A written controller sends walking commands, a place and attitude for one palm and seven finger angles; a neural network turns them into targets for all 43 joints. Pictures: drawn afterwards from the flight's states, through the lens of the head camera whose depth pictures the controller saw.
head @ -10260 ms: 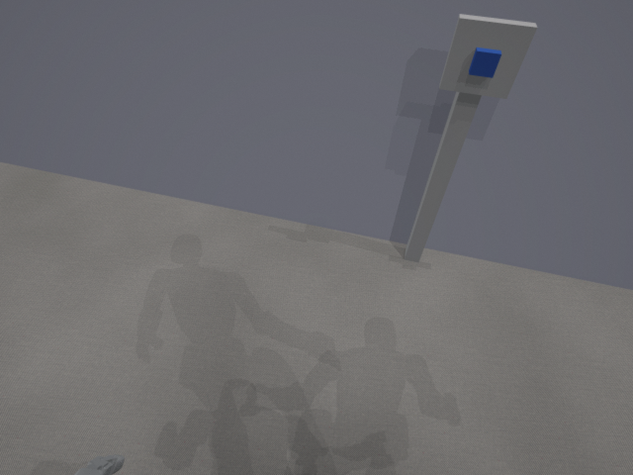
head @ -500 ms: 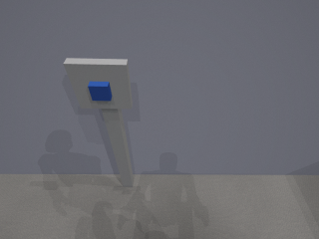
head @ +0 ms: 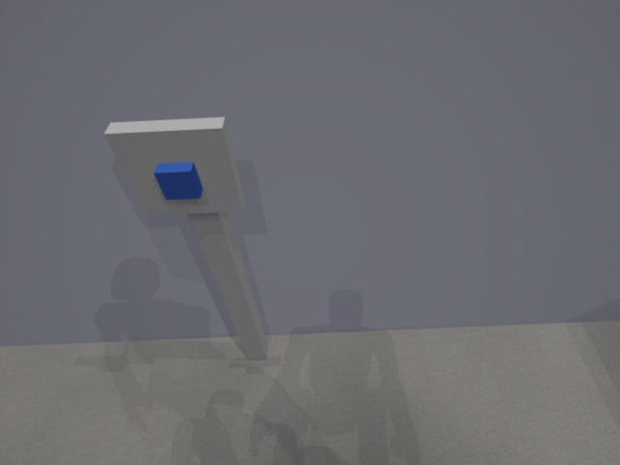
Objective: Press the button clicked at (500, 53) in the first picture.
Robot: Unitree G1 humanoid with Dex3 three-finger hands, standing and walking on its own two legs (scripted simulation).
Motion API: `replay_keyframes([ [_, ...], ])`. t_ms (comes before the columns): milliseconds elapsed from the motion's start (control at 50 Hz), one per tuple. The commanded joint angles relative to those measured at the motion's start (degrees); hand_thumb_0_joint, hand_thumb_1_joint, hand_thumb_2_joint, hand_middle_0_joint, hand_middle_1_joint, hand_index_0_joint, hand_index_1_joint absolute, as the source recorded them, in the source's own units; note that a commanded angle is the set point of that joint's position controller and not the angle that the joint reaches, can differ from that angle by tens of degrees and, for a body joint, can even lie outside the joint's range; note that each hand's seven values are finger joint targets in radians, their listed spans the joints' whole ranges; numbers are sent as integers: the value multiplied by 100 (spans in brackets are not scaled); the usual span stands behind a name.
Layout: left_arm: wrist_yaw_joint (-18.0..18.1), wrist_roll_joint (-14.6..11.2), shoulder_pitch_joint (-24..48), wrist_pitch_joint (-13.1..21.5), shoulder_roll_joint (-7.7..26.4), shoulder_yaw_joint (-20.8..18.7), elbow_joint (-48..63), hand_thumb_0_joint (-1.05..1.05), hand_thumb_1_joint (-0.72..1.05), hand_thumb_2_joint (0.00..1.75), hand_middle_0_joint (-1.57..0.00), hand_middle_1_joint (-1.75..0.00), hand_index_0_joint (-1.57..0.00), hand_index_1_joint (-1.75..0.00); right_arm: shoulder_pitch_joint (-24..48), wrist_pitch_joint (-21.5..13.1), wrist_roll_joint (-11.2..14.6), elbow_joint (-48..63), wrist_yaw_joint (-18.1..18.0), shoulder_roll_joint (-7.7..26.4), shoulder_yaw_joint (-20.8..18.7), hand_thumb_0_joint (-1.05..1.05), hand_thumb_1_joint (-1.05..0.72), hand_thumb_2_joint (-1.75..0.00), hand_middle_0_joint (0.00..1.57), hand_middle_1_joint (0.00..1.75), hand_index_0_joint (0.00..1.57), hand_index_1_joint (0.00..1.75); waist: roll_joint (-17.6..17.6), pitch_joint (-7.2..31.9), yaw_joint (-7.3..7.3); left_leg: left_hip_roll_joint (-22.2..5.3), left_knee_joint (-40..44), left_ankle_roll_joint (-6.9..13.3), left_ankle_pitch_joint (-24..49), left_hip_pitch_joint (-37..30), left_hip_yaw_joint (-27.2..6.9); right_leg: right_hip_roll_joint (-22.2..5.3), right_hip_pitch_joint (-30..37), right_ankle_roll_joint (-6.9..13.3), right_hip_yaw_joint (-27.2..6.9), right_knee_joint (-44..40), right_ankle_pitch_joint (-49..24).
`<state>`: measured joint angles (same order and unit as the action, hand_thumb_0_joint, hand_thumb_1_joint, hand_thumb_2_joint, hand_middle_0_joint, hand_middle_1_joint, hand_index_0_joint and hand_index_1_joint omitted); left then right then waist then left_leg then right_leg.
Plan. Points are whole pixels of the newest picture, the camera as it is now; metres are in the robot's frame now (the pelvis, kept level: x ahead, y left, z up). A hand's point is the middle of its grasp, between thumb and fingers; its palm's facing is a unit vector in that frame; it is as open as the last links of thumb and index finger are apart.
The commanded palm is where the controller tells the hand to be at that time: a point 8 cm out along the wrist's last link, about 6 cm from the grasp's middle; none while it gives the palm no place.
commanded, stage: come to a stop and stand still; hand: left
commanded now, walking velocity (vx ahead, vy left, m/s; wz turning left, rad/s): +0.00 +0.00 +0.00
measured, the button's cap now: (179, 179) +0.52 +0.25 +0.08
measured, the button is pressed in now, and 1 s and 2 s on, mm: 0 0 0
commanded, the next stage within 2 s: look again from close up in 0.44 s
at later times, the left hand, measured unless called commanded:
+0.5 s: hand out of the picture +0.04 +0.17 -0.17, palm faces +0.03 -0.98 -0.21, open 7.3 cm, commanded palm none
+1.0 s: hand out of the picture +0.05 +0.17 -0.17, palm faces +0.04 -0.98 -0.20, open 7.3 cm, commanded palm none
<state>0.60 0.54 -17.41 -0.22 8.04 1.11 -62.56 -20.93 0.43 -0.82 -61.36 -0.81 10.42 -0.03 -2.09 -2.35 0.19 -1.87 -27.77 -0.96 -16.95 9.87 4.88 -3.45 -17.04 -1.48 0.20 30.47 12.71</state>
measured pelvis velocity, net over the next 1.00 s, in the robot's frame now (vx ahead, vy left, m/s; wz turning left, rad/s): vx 0.04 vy -0.01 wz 0.01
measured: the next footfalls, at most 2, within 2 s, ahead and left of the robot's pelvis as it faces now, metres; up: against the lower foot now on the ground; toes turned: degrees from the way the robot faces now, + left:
none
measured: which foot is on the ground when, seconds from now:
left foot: down 0.00-1.00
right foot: down 0.00-1.00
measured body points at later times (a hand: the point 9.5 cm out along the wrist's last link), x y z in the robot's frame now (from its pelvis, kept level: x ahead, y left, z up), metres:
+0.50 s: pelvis +0.03 -0.01 +0.00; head +0.05 -0.02 +0.45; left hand +0.04 +0.22 -0.15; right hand +0.04 -0.23 -0.17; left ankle -0.02 +0.13 -0.74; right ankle +0.04 -0.14 -0.74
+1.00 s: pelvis +0.04 -0.01 +0.00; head +0.06 -0.02 +0.45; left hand +0.05 +0.22 -0.16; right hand +0.04 -0.23 -0.16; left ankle -0.02 +0.13 -0.74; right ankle +0.04 -0.14 -0.74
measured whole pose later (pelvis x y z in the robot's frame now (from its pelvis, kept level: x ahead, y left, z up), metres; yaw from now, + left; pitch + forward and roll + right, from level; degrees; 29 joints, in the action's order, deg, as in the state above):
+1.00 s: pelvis +0.04 -0.01 +0.00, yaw +0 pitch -1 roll +0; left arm 1.3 0.6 -13.9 0.5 9.1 -0.3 -64.7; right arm -15.8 -0.7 -0.7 -65.1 -2.1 7.8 -0.1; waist -0.6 -3.0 -0.5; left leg -3.7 -25.8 -2.5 -19.6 5.1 4.0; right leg -1.8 -12.6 -0.4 1.6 29.9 16.3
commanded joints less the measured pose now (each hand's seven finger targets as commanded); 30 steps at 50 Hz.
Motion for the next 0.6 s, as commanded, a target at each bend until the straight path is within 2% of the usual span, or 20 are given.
replay_keyframes([
  [0,92,6,-143,162,741,-185,144,0,90,90,-20,-30,-20,-30,-272,-184,6,118,-39,336,-46,0,-90,-90,20,30,20,30,283,-80,3,-327,621,205,346,332,-400,-278,233,356,-371,-663,68],
  [80,105,0,-125,174,688,-187,9,0,90,90,-20,-30,-20,-30,-285,-201,11,-38,-72,261,-38,0,-90,-90,20,30,20,30,159,-77,-16,-371,607,183,641,279,-374,-284,403,368,-295,-546,-526],
  [120,110,4,-127,179,674,-185,-38,0,90,90,-20,-30,-20,-30,-279,-197,16,-87,-85,239,-46,0,-90,-90,20,30,20,30,288,-59,-13,-389,566,176,703,234,-363,-268,454,372,-277,-530,-711],
  [160,115,5,-114,178,658,-186,-76,0,90,90,-20,-30,-20,-30,-248,-193,13,-132,-94,216,-53,0,-90,-90,20,30,20,30,251,-103,-16,-385,554,162,784,195,-332,-286,452,368,-265,-527,-878],
  [300,115,12,-15,155,649,-196,-89,0,90,90,-20,-30,-20,-30,-140,-179,4,-177,-112,203,-67,0,-90,-90,20,30,20,30,224,-199,-5,-411,614,166,795,122,-341,-241,404,364,-270,-546,-856],
  [400,112,19,18,158,673,-221,-63,0,90,90,-20,-30,-20,-30,-37,-196,-2,-168,-120,248,-79,0,-90,-90,20,30,20,30,170,-89,-13,-442,610,167,1054,-15,-327,-237,489,356,-227,-473,-1140],
  [460,118,27,38,159,679,-223,-57,0,90,90,-20,-30,-20,-30,20,-183,-1,-170,-122,276,-89,0,-90,-90,20,30,20,30,337,-127,-9,-449,597,161,1113,-50,-314,-234,489,353,-222,-471,-1283],
  [500,112,21,49,155,703,-231,-33,0,90,90,-20,-30,-20,-30,48,-185,-2,-165,-122,297,-83,0,-90,-90,20,30,20,30,216,-83,-16,-439,611,158,1062,-50,-311,-235,527,356,-234,-481,-1226],
  [580,110,26,69,153,716,-241,-22,0,90,90,-20,-30,-20,-30,72,-191,-6,-163,-125,304,-82,0,-90,-90,20,30,20,30,211,-88,-25,-448,629,166,1140,-49,-320,-238,569,367,-206,-456,-1256],
])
